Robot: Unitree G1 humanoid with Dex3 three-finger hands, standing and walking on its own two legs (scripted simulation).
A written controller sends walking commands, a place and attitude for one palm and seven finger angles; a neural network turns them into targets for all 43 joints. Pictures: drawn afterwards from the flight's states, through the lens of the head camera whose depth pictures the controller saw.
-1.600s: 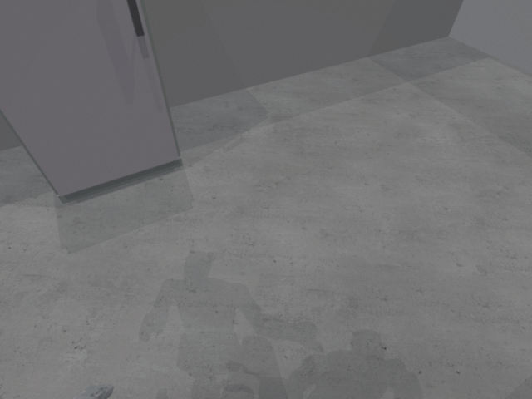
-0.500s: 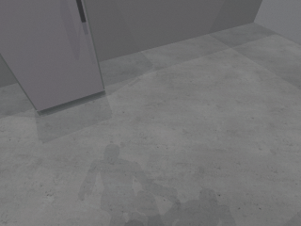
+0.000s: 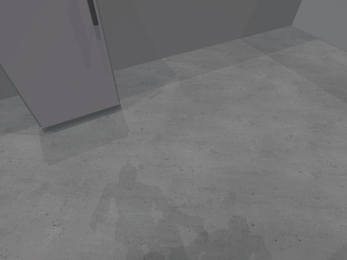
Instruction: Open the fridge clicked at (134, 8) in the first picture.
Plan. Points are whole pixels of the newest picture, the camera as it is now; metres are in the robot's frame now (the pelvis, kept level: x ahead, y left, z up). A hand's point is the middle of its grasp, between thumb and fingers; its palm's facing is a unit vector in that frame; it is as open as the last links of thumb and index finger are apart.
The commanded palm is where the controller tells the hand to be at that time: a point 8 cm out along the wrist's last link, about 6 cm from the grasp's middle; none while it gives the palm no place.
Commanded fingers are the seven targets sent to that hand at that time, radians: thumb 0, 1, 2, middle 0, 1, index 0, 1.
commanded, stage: walk to a spot facing it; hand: right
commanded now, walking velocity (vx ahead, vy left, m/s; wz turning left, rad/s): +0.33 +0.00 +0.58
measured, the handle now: out of the picture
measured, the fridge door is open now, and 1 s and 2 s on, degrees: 0 0 0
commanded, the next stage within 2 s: turn to face it in 1.44 s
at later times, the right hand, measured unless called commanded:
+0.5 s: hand out of the picture +0.16 -0.14 -0.18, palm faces -0.13 +0.97 -0.19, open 7.4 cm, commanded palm none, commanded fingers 0.00 -0.90 -0.90 0.20 0.30 0.20 0.30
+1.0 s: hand (227, 174) +0.44 -0.17 -0.18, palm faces -0.32 +0.93 -0.16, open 7.4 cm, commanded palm none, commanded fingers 0.00 -0.90 -0.90 0.20 0.30 0.20 0.30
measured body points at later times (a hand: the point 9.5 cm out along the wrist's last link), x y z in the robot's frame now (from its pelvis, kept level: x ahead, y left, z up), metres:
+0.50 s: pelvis +0.12 +0.03 -0.01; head +0.14 +0.04 +0.43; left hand +0.06 +0.27 -0.17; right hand +0.16 -0.20 -0.17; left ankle +0.07 +0.12 -0.75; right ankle +0.11 -0.10 -0.67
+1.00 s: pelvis +0.34 +0.00 +0.00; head +0.36 -0.03 +0.44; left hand +0.29 +0.24 -0.14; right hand +0.46 -0.22 -0.17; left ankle +0.28 +0.13 -0.64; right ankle +0.38 -0.06 -0.75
